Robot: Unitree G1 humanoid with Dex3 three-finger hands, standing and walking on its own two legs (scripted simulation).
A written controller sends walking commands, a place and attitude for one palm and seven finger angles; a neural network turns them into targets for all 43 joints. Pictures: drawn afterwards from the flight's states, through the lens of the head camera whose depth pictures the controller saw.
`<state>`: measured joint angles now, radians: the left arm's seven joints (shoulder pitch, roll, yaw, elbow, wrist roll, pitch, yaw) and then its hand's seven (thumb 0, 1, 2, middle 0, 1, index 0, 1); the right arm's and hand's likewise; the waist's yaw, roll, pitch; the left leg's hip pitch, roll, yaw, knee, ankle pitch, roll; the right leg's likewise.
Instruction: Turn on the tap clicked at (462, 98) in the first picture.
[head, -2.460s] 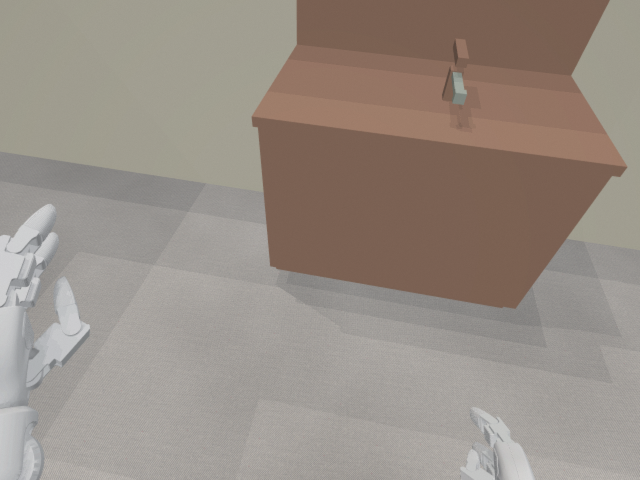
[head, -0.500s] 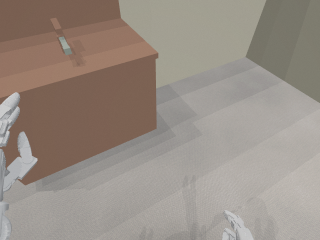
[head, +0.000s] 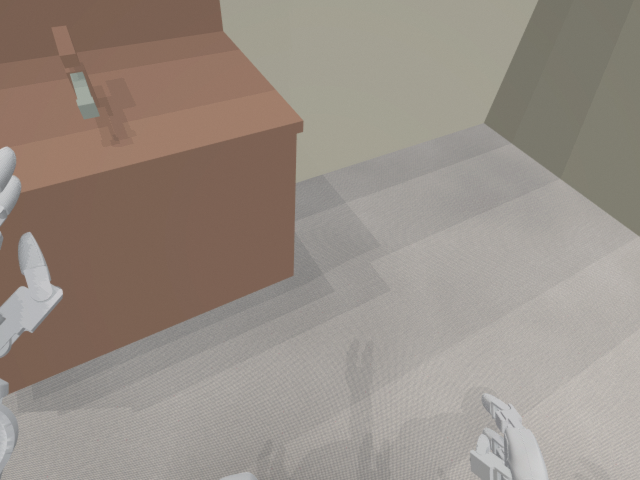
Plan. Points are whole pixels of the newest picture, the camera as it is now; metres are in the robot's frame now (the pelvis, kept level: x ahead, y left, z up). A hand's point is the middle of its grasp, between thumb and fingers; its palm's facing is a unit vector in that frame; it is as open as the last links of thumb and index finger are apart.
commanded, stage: turn to face it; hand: left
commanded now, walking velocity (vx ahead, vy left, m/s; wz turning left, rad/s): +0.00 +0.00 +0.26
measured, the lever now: (88, 108) +0.71 +0.47 +0.05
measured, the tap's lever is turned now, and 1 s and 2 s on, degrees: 0 0 0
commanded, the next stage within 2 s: take the last steps up to it in 0.14 s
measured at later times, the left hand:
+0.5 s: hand (70, 298) +0.23 +0.23 +0.18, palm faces +0.50 -0.78 -0.39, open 7.4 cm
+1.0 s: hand (102, 257) +0.27 +0.22 +0.19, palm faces +0.54 -0.74 -0.40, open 7.4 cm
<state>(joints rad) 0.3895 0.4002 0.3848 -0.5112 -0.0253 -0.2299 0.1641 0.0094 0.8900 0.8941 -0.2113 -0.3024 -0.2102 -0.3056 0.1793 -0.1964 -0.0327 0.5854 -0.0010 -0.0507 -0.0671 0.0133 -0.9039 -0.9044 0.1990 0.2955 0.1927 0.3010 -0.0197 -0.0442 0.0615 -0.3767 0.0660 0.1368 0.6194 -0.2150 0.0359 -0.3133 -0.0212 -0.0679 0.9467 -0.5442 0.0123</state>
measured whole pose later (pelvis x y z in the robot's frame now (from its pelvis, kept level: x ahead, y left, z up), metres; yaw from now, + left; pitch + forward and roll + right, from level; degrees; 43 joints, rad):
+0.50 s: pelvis +0.04 -0.03 +0.01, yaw +7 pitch -1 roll +1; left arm 0.46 0.37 0.34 -0.51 -0.02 -0.20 0.17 0.01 0.89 0.89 -0.21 -0.30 -0.21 -0.31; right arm 0.20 -0.20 -0.01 0.59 0.00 -0.05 -0.07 0.01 -0.90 -0.90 0.20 0.30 0.20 0.30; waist -0.01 -0.03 0.04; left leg -0.27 0.02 0.12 0.58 -0.30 0.03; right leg -0.36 -0.06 -0.07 0.92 -0.52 0.01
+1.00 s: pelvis +0.10 -0.05 +0.02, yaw +10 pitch -1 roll +1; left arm 0.48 0.36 0.33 -0.51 -0.01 -0.24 0.16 0.01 0.89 0.89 -0.21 -0.30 -0.21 -0.31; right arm 0.24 -0.23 -0.02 0.62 -0.01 -0.06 -0.07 0.01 -0.90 -0.90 0.20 0.30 0.20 0.30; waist 0.01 -0.03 0.03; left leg -0.39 0.07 0.13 0.67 -0.29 0.00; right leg -0.19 -0.08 -0.15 0.49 -0.29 -0.01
